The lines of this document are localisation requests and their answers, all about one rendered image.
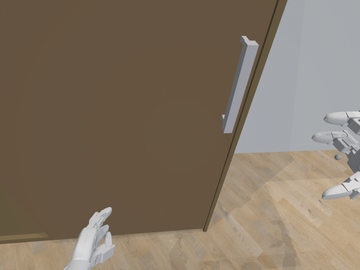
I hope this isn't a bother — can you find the left robot hand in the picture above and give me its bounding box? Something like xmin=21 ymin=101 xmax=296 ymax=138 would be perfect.
xmin=71 ymin=207 xmax=115 ymax=268

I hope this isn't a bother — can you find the wardrobe door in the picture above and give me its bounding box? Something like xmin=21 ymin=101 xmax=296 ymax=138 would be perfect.
xmin=0 ymin=0 xmax=277 ymax=240
xmin=0 ymin=185 xmax=44 ymax=236

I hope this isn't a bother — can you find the right robot hand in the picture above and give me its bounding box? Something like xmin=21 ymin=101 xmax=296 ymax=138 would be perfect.
xmin=312 ymin=110 xmax=360 ymax=200

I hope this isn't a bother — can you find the handle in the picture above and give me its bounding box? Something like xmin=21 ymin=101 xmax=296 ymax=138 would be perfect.
xmin=221 ymin=36 xmax=259 ymax=133

